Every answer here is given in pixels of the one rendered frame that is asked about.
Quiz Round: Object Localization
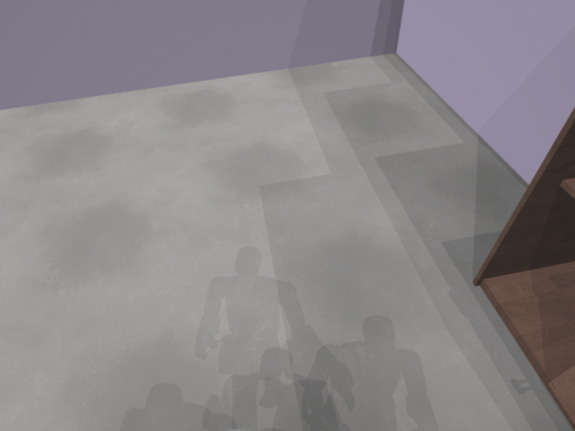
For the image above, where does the wardrobe door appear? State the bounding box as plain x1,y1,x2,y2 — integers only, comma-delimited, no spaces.
548,365,575,424

